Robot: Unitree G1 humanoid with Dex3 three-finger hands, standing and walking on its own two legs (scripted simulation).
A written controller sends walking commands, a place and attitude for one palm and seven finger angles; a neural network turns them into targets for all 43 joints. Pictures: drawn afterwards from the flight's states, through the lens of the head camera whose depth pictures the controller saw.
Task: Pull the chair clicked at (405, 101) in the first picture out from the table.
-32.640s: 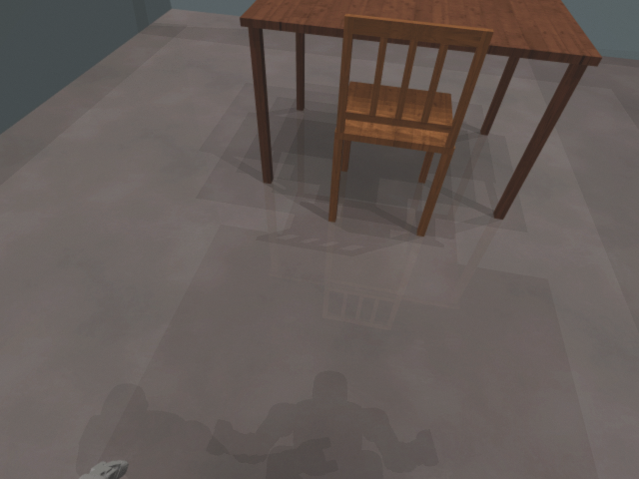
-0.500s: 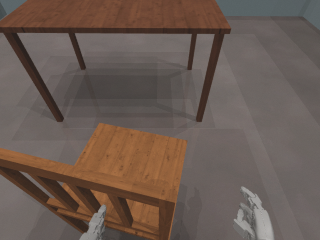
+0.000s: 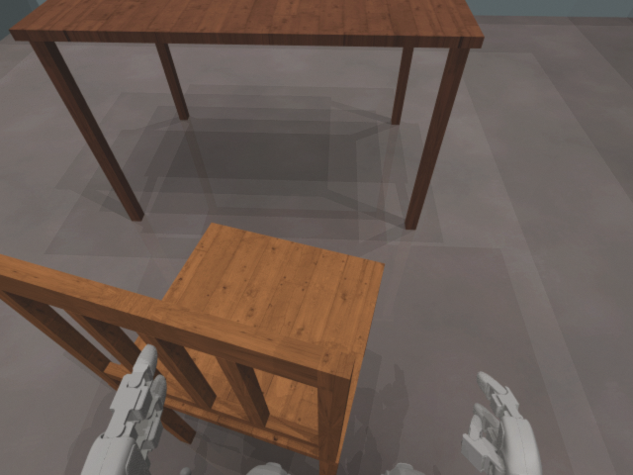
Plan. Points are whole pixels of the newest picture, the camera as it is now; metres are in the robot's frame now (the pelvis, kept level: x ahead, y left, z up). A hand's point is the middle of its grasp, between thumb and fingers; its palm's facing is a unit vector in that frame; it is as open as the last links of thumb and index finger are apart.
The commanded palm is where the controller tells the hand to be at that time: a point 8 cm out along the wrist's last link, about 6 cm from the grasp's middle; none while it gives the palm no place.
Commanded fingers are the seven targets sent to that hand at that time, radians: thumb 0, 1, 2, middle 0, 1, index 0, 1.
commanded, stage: draw the hand back to the body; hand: left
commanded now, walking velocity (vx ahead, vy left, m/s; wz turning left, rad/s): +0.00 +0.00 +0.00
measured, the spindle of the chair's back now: (184, 370) +0.25 +0.20 -0.02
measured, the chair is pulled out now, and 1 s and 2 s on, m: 0.66 0.66 0.66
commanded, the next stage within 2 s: step back with the hand held close in 1.22 s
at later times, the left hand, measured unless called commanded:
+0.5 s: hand (64, 390) +0.17 +0.22 +0.16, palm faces +0.33 -0.85 -0.41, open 14.2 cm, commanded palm +0.12 +0.26 +0.19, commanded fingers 0.00 0.32 0.62 -0.12 -0.18 -0.12 -0.18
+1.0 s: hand out of the picture +0.23 +0.27 +0.24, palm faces +0.48 -0.76 -0.44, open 7.9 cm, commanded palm +0.18 +0.30 +0.25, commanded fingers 0.00 0.90 0.90 -0.20 -0.30 -0.20 -0.30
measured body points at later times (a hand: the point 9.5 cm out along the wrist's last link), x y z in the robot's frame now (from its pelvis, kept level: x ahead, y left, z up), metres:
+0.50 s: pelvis +0.00 -0.01 +0.06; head -0.02 -0.03 +0.50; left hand +0.14 +0.26 +0.19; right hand +0.19 -0.23 -0.01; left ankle -0.02 +0.13 -0.66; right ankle +0.02 -0.13 -0.66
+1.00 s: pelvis +0.04 +0.00 +0.08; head +0.03 -0.03 +0.53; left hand +0.20 +0.31 +0.27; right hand +0.22 -0.22 -0.01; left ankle -0.02 +0.13 -0.66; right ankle +0.02 -0.13 -0.66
